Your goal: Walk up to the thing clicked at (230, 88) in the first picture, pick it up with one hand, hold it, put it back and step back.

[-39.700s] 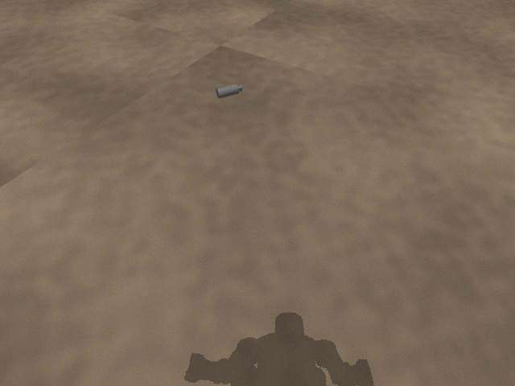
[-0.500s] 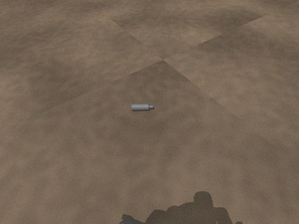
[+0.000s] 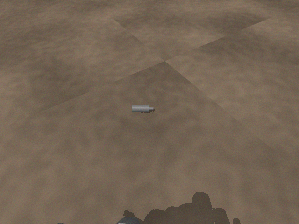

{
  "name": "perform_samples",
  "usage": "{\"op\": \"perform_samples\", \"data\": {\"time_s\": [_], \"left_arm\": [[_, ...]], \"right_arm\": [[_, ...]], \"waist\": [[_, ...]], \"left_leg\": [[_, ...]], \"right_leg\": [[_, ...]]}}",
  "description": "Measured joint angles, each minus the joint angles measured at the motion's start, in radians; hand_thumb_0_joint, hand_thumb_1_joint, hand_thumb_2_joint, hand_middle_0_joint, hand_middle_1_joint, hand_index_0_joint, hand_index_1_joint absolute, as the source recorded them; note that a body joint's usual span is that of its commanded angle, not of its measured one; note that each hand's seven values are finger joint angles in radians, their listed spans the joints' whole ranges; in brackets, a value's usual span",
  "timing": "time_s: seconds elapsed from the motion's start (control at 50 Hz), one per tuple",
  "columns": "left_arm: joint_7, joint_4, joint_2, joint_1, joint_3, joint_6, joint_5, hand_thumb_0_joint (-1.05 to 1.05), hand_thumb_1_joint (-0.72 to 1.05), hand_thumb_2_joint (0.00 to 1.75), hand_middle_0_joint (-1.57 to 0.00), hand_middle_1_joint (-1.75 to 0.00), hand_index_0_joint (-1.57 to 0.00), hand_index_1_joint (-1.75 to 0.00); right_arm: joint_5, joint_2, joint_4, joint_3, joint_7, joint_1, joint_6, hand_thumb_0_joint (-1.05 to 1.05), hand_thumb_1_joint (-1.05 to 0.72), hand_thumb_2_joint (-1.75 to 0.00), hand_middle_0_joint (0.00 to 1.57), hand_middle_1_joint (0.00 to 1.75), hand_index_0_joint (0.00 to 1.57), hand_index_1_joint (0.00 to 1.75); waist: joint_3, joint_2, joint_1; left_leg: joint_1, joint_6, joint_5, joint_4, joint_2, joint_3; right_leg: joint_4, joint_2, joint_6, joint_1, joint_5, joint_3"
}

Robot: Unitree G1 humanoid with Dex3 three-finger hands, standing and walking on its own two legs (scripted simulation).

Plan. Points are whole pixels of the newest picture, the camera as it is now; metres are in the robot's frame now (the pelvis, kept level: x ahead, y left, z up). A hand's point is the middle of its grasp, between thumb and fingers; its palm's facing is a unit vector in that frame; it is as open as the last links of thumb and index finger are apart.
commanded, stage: step back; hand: left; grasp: from above
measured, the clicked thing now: (142, 108) +1.11 +0.17 -0.73
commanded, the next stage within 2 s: stand in 0.36 s
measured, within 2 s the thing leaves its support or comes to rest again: neither
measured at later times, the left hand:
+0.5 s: hand out of the picture +0.12 +0.28 -0.14, palm faces -0.01 -0.94 -0.34, open 7.4 cm
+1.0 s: hand out of the picture +0.11 +0.27 -0.14, palm faces -0.06 -0.94 -0.33, open 7.4 cm
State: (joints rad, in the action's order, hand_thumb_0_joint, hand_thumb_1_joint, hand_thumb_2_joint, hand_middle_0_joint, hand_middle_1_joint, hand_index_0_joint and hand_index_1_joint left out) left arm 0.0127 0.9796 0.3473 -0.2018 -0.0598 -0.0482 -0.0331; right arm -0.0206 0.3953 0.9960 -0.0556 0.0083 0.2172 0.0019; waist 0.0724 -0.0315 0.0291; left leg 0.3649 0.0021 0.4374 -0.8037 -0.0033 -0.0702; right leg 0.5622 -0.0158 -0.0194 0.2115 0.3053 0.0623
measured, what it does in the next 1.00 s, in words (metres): steps on the spot: left foot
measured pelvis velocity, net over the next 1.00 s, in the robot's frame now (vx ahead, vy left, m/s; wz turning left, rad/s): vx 0.03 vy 0.02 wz -0.03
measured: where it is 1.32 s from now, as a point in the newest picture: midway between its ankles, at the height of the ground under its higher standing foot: outside the picture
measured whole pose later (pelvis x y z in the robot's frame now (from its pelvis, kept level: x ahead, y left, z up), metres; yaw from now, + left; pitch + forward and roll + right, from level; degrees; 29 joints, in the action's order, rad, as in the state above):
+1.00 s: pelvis +0.03 +0.02 +0.02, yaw -2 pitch -1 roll +0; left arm 0.01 1.15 0.35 -0.10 0.00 -0.02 -0.01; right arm -0.01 0.34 1.17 -0.01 0.01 0.09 0.01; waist 0.06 0.01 -0.01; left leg 0.16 -0.01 0.13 -0.31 0.02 0.03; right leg 0.31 -0.03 0.02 0.08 0.21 0.03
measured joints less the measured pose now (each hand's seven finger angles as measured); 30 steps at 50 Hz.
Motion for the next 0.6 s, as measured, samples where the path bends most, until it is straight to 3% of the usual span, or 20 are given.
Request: {"op": "perform_samples", "data": {"time_s": [0.06,0.1,0.16,0.32,0.6], "left_arm": [[-0.001,0.006,0.005,0.006,0.006,0.007,0.006,0.01,0.9,0.9,-0.2,-0.3,-0.21,-0.3],[-0.004,0.009,0.013,0.016,0.01,0.018,0.014,0.01,0.9,0.9,-0.2,-0.3,-0.21,-0.3],[-0.01,0.022,0.022,0.034,0.014,0.038,0.031,0.01,0.9,0.9,-0.2,-0.3,-0.21,-0.3],[-0.01,0.075,0.029,0.084,0.024,0.03,0.031,0.01,0.9,0.9,-0.2,-0.29,-0.2,-0.3],[-0.003,0.149,0.005,0.123,0.054,0.023,0.027,0.01,0.9,0.9,-0.2,-0.29,-0.2,-0.3]], "right_arm": [[-0.001,-0.002,0.009,0.002,0.001,-0.013,0.006,0.01,-0.91,-0.9,0.2,0.3,0.2,0.3],[-0.002,-0.011,0.018,0.001,-0.003,-0.03,0.012,0.01,-0.91,-0.9,0.2,0.3,0.2,0.3],[0.001,-0.035,0.028,0.012,-0.004,-0.064,0.013,0.01,-0.91,-0.9,0.2,0.3,0.2,0.3],[0.013,-0.082,0.059,0.043,-0.002,-0.161,0.008,0.01,-0.91,-0.9,0.2,0.3,0.21,0.3],[0.015,-0.066,0.117,0.046,0.006,-0.195,0.022,0.01,-0.91,-0.9,0.2,0.3,0.21,0.3]], "waist": [[0.013,0.008,0.0],[0.029,0.023,-0.002],[0.036,0.044,0.006],[0.017,0.042,0.001],[-0.003,0.041,-0.014]], "left_leg": [[-0.039,0.001,-0.063,0.148,0.02,0.042],[-0.071,-0.006,-0.22,0.231,0.014,0.06],[-0.07,-0.007,-0.192,0.211,0.01,0.079],[-0.099,-0.011,-0.195,0.256,0.033,0.079],[-0.199,-0.008,-0.284,0.446,0.022,0.098]], "right_leg": [[0.024,-0.017,0.012,-0.002,0.025,0.004],[0.065,-0.034,0.024,0.006,0.054,0.0],[0.073,-0.04,0.034,0.008,0.062,-0.019],[-0.04,-0.014,0.037,-0.047,0.012,-0.018],[-0.215,-0.023,0.046,-0.134,-0.075,-0.03]]}}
